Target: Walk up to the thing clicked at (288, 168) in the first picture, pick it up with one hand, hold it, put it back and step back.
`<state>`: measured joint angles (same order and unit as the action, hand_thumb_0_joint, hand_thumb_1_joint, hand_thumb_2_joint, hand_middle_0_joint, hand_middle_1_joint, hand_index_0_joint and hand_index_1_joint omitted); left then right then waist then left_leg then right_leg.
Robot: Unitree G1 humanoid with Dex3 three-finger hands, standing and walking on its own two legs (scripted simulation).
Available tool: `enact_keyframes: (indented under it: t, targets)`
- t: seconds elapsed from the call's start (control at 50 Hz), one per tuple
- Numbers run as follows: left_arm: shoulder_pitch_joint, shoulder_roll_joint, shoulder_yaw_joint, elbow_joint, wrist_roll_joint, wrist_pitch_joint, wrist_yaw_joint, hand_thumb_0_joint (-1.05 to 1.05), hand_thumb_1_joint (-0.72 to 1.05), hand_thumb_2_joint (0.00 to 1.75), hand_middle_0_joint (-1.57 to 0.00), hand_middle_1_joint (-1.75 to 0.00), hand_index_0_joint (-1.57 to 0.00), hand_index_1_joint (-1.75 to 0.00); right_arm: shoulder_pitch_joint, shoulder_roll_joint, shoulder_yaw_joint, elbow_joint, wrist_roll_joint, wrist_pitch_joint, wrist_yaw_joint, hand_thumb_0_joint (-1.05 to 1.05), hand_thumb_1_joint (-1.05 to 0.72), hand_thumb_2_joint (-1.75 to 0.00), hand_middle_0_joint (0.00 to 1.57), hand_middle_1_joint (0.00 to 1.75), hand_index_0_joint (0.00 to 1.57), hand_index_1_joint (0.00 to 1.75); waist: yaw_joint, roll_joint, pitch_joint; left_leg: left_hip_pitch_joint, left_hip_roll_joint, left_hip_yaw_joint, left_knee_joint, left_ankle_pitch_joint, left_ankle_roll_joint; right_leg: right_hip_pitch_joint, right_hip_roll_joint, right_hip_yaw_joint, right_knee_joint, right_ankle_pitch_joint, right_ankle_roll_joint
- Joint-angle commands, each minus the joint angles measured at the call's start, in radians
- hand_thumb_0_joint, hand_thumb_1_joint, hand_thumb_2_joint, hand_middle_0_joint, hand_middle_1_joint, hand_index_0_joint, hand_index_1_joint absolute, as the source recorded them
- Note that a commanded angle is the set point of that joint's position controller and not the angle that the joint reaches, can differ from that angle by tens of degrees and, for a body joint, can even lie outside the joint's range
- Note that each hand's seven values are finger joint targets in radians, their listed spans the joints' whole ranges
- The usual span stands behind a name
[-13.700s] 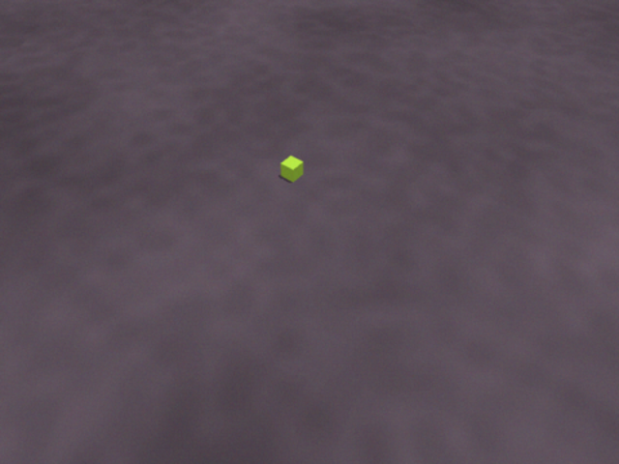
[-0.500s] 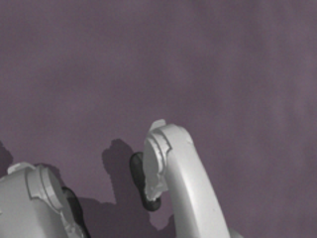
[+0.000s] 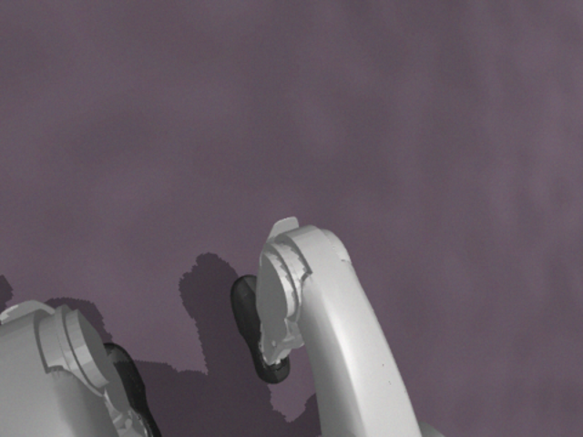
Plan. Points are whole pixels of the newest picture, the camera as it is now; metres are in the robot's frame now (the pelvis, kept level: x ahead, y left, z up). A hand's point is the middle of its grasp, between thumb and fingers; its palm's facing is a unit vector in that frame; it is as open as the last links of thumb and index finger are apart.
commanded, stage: rise first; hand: left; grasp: from above
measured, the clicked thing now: out of the picture +0.51 +0.32 -0.29
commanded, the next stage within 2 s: none
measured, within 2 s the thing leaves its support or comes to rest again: neither
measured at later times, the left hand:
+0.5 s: hand out of the picture +0.47 +0.34 -0.19, palm faces -0.04 -0.45 -0.89, open 12.6 cm
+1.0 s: hand out of the picture +0.47 +0.35 -0.19, palm faces -0.05 -0.45 -0.89, open 12.4 cm
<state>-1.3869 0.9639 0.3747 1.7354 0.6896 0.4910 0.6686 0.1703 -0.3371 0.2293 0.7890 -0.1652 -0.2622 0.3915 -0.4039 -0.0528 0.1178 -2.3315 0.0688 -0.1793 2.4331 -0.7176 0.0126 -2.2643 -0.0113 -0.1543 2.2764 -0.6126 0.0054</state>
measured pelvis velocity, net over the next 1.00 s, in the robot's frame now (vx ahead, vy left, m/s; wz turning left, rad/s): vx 0.00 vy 0.00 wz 0.00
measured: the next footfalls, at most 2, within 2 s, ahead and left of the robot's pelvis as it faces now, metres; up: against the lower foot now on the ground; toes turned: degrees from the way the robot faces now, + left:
none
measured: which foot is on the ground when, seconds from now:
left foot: down 0.00-1.00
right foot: down 0.00-1.00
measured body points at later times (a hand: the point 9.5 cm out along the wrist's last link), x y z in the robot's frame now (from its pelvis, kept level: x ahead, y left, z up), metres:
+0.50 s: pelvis +0.00 +0.00 +0.00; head +0.29 +0.08 +0.33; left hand +0.47 +0.36 -0.14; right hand -0.01 -0.25 -0.07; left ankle +0.06 +0.13 -0.30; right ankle +0.12 -0.11 -0.30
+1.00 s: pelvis +0.00 +0.00 +0.00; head +0.29 +0.09 +0.33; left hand +0.48 +0.37 -0.14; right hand -0.01 -0.24 -0.07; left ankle +0.06 +0.13 -0.30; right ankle +0.12 -0.11 -0.30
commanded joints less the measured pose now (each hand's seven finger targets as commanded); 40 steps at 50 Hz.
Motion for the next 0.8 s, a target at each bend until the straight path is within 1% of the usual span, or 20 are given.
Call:
enact_keyframes:
  t: [0.0,0.04,0.08,0.12,0.14,0.16,0.22,0.3,0.34,0.38,0.44,0.46,0.52,0.54,0.58,0.6,0.66,0.72,0.74,0.78]
  targets:
    - [-0.295,0.195,-0.049,-0.115,0.038,0.0,0.046,0.0,-0.36,0.84,-0.29,-0.8,-0.27,-0.83,0.261,-0.3,-0.073,0.06,0.003,-0.004,-0.002,0.0,-0.91,-0.9,0.2,0.3,0.2,0.3,-0.024,0.504,-0.714,0.499,-0.007,0.061,-0.253,0.217,-0.006,0.416,0.063,-0.051,-0.202,0.206,-0.02]
    - [-0.303,0.191,-0.049,-0.163,0.043,-0.003,0.038,0.0,-0.35,0.83,-0.29,-0.8,-0.27,-0.82,0.267,-0.302,-0.079,0.056,0.009,-0.004,0.002,0.0,-0.91,-0.9,0.2,0.3,0.2,0.3,-0.024,0.521,-0.731,0.548,-0.004,0.047,-0.254,0.244,-0.012,0.388,0.059,-0.059,-0.189,0.223,-0.023]
    - [-0.303,0.177,-0.047,-0.146,0.033,-0.001,0.035,0.0,-0.32,0.81,-0.32,-0.77,-0.3,-0.79,0.272,-0.306,-0.081,0.059,0.011,-0.005,0.002,0.0,-0.91,-0.9,0.2,0.3,0.2,0.3,-0.026,0.526,-0.728,0.56,-0.003,0.043,-0.259,0.268,-0.015,0.384,0.059,-0.061,-0.179,0.239,-0.026]
    - [-0.282,0.148,-0.07,-0.122,0.035,-0.001,0.031,0.0,-0.3,0.8,-0.33,-0.77,-0.31,-0.79,0.278,-0.303,-0.075,0.061,0.008,-0.004,0.008,0.0,-0.91,-0.9,0.2,0.3,0.2,0.3,-0.037,0.486,-0.697,0.52,-0.005,0.043,-0.247,0.273,-0.008,0.396,0.058,-0.062,-0.179,0.255,-0.02]
    - [-0.249,0.125,-0.09,-0.072,0.032,0.006,0.025,0.0,-0.3,0.8,-0.33,-0.78,-0.31,-0.81,0.268,-0.301,-0.074,0.064,0.004,-0.006,0.006,0.0,-0.91,-0.9,0.2,0.3,0.2,0.3,-0.048,0.438,-0.656,0.479,-0.009,0.045,-0.25,0.24,-0.002,0.4,0.063,-0.061,-0.189,0.229,-0.017]
    - [-0.267,0.149,-0.075,-0.12,0.029,-0.001,0.024,0.0,-0.3,0.8,-0.33,-0.78,-0.31,-0.81,0.281,-0.308,-0.079,0.065,0.013,-0.005,0.006,0.0,-0.91,-0.9,0.2,0.3,0.2,0.3,-0.035,0.458,-0.684,0.491,-0.009,0.049,-0.252,0.254,-0.003,0.42,0.063,-0.056,-0.192,0.24,-0.015]
    - [-0.28,0.176,-0.055,-0.115,0.022,0.002,0.034,0.0,-0.3,0.79,-0.32,-0.8,-0.3,-0.82,0.279,-0.305,-0.078,0.054,0.011,-0.009,0.004,0.0,-0.91,-0.9,0.2,0.3,0.2,0.3,-0.02,0.46,-0.708,0.505,-0.01,0.053,-0.255,0.254,-0.004,0.426,0.064,-0.051,-0.199,0.238,-0.017]
    - [-0.273,0.168,-0.056,-0.099,0.018,0.002,0.041,0.0,-0.3,0.79,-0.32,-0.79,-0.3,-0.81,0.274,-0.306,-0.071,0.053,0.009,-0.007,0.006,0.0,-0.91,-0.9,0.2,0.3,0.2,0.3,-0.029,0.473,-0.698,0.524,-0.006,0.04,-0.254,0.269,-0.009,0.401,0.061,-0.058,-0.185,0.248,-0.022]
    - [-0.271,0.196,-0.051,-0.108,0.026,-0.005,0.042,0.0,-0.29,0.78,-0.33,-0.79,-0.31,-0.8,0.266,-0.305,-0.069,0.05,0.006,-0.009,0.003,0.0,-0.91,-0.9,0.2,0.3,0.2,0.3,-0.035,0.46,-0.681,0.49,-0.011,0.048,-0.258,0.233,0.0,0.42,0.062,-0.051,-0.197,0.225,-0.017]
    - [-0.312,0.232,-0.034,-0.156,0.033,-0.01,0.052,0.0,-0.28,0.77,-0.34,-0.78,-0.32,-0.8,0.257,-0.309,-0.074,0.048,0.006,-0.01,0.001,0.0,-0.91,-0.9,0.2,0.3,0.2,0.3,-0.02,0.487,-0.704,0.504,-0.011,0.053,-0.261,0.221,-0.003,0.417,0.058,-0.048,-0.202,0.211,-0.019]
    - [-0.3,0.233,-0.032,-0.161,0.036,-0.012,0.054,0.0,-0.27,0.77,-0.34,-0.78,-0.32,-0.8,0.256,-0.304,-0.07,0.061,0.0,-0.009,0.004,0.0,-0.91,-0.9,0.2,0.3,0.2,0.3,-0.024,0.498,-0.696,0.506,-0.01,0.055,-0.259,0.206,-0.003,0.406,0.056,-0.05,-0.205,0.197,-0.019]
    - [-0.31,0.237,-0.023,-0.172,0.034,-0.015,0.055,0.0,-0.27,0.77,-0.35,-0.76,-0.33,-0.78,0.266,-0.31,-0.076,0.061,0.003,-0.008,0.006,0.0,-0.91,-0.9,0.2,0.3,0.2,0.3,-0.021,0.517,-0.732,0.527,-0.008,0.06,-0.253,0.235,-0.006,0.425,0.058,-0.048,-0.199,0.223,-0.02]
    - [-0.305,0.203,-0.034,-0.144,0.028,-0.009,0.045,0.0,-0.28,0.78,-0.35,-0.75,-0.33,-0.78,0.278,-0.306,-0.075,0.059,0.0,-0.007,0.006,0.0,-0.91,-0.9,0.2,0.3,0.2,0.3,-0.037,0.501,-0.727,0.53,-0.007,0.054,-0.252,0.259,-0.01,0.419,0.057,-0.052,-0.194,0.241,-0.02]
    - [-0.283,0.187,-0.053,-0.104,0.022,-0.007,0.04,0.0,-0.26,0.76,-0.36,-0.75,-0.34,-0.77,0.263,-0.318,-0.078,0.055,-0.002,-0.01,0.003,0.0,-0.91,-0.9,0.2,0.3,0.2,0.3,-0.038,0.48,-0.709,0.493,-0.008,0.061,-0.25,0.239,-0.005,0.437,0.064,-0.048,-0.202,0.229,-0.017]
    - [-0.307,0.186,-0.051,-0.123,0.023,-0.003,0.036,0.0,-0.26,0.76,-0.36,-0.76,-0.34,-0.78,0.282,-0.301,-0.068,0.059,0.0,-0.01,0.004,0.0,-0.91,-0.9,0.2,0.3,0.2,0.3,-0.044,0.47,-0.719,0.488,-0.012,0.062,-0.241,0.257,-0.002,0.442,0.059,-0.045,-0.206,0.247,-0.013]
    - [-0.29,0.175,-0.066,-0.1,0.015,-0.001,0.032,0.0,-0.27,0.76,-0.36,-0.76,-0.34,-0.78,0.276,-0.306,-0.063,0.064,-0.005,-0.011,0.003,0.0,-0.91,-0.9,0.2,0.3,0.2,0.3,-0.043,0.441,-0.697,0.454,-0.013,0.068,-0.24,0.246,0.001,0.464,0.062,-0.044,-0.207,0.24,-0.01]
    - [-0.315,0.209,-0.056,-0.127,0.02,0.0,0.031,0.0,-0.26,0.75,-0.37,-0.75,-0.35,-0.77,0.275,-0.309,-0.063,0.06,0.005,-0.014,-0.001,0.0,-0.91,-0.9,0.2,0.3,0.2,0.3,-0.032,0.461,-0.727,0.492,-0.01,0.048,-0.251,0.253,-0.003,0.444,0.059,-0.05,-0.2,0.239,-0.012]
    - [-0.275,0.193,-0.066,-0.081,0.03,0.006,0.029,0.0,-0.25,0.75,-0.37,-0.75,-0.35,-0.77,0.278,-0.313,-0.066,0.057,0.007,-0.011,0.0,0.0,-0.92,-0.9,0.2,0.3,0.2,0.3,-0.035,0.455,-0.707,0.494,-0.008,0.05,-0.255,0.255,-0.005,0.442,0.064,-0.053,-0.195,0.24,-0.015]
    - [-0.275,0.193,-0.072,-0.11,0.036,0.004,0.026,0.0,-0.26,0.76,-0.36,-0.77,-0.35,-0.78,0.266,-0.306,-0.064,0.055,0.004,-0.012,0.0,0.0,-0.92,-0.9,0.2,0.3,0.2,0.3,-0.036,0.457,-0.692,0.487,-0.011,0.044,-0.262,0.237,-0.003,0.431,0.061,-0.055,-0.192,0.227,-0.016]
    - [-0.314,0.241,-0.039,-0.171,0.042,-0.001,0.038,0.0,-0.26,0.76,-0.37,-0.75,-0.35,-0.77,0.27,-0.308,-0.072,0.05,0.011,-0.013,-0.001,0.0,-0.92,-0.9,0.2,0.3,0.2,0.3,-0.006,0.515,-0.757,0.533,-0.007,0.052,-0.261,0.268,-0.008,0.448,0.062,-0.05,-0.191,0.25,-0.02]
